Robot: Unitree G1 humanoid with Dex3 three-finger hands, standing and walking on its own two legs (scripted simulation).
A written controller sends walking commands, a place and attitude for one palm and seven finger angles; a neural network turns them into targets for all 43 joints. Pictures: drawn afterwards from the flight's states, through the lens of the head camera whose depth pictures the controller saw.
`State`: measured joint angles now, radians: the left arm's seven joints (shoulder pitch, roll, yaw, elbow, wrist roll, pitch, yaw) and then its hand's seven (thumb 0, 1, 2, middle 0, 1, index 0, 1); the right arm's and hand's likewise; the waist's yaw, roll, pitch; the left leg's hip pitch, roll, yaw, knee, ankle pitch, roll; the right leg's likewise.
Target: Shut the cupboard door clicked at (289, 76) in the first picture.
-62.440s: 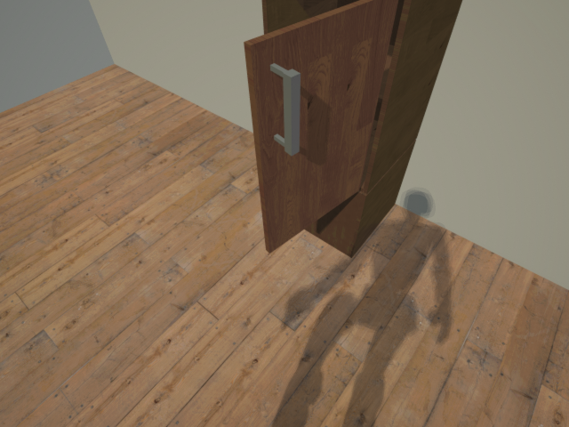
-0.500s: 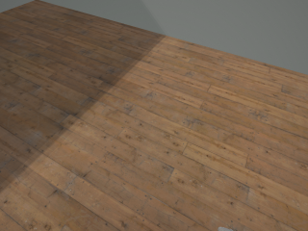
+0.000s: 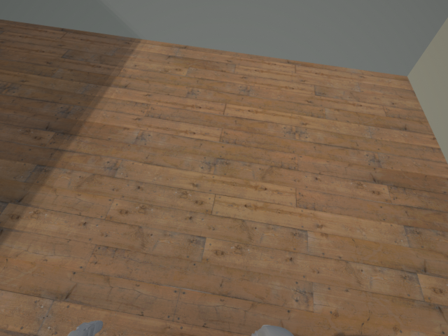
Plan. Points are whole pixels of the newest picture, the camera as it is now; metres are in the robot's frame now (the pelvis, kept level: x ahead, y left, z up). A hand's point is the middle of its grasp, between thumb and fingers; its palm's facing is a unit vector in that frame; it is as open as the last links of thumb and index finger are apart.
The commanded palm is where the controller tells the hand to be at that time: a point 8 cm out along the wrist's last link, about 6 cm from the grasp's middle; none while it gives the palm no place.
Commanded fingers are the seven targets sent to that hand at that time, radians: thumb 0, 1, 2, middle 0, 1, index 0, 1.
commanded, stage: turn to face it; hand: left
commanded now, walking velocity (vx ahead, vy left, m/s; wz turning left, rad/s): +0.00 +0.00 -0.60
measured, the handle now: out of the picture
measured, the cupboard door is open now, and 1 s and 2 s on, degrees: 8 8 8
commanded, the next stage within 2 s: none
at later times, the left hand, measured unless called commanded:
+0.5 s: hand out of the picture +0.13 +0.13 -0.17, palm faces -0.24 -0.95 -0.20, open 7.4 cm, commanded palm none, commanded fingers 0.00 0.90 0.90 -0.20 -0.30 -0.20 -0.30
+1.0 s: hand (186, 291) +0.22 +0.09 -0.16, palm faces -0.52 -0.80 -0.30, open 7.4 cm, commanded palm none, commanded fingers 0.00 0.90 0.90 -0.20 -0.30 -0.20 -0.30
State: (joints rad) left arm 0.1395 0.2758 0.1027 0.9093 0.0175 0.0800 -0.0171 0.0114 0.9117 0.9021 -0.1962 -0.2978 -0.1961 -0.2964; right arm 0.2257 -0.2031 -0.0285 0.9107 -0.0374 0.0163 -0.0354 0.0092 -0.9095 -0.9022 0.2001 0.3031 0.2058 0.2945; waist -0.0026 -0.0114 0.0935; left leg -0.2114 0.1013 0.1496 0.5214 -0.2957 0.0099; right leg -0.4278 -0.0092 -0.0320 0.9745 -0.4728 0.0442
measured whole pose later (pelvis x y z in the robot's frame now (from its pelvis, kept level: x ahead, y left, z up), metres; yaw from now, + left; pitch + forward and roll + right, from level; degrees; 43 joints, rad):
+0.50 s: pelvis +0.01 -0.03 +0.00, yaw -16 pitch +1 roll +1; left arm 0.20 0.19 0.05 0.90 0.02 0.04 0.00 0.01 0.90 0.90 -0.20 -0.30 -0.20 -0.30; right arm 0.15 -0.23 -0.06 0.87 -0.01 0.05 -0.01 0.01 -0.91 -0.90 0.20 0.30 0.20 0.29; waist 0.01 -0.02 0.10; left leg -0.44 0.05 0.01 0.86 -0.44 -0.08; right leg -0.27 0.05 0.09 0.50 -0.25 -0.03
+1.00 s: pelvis +0.01 -0.04 -0.02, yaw -35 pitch +0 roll -1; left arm 0.16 0.24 0.08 0.88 0.02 0.03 -0.02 0.01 0.91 0.90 -0.20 -0.30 -0.20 -0.30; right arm 0.22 -0.26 -0.06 0.89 -0.02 0.06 -0.01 0.01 -0.91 -0.90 0.20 0.30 0.21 0.29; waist -0.01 0.07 0.09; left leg -0.35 0.17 0.13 0.86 -0.50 -0.06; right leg -0.30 0.00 -0.05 0.65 -0.34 -0.03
